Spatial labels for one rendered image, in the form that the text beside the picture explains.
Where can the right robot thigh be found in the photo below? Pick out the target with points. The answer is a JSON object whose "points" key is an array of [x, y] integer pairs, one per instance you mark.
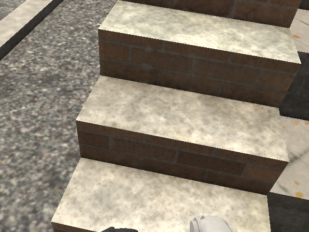
{"points": [[209, 224]]}

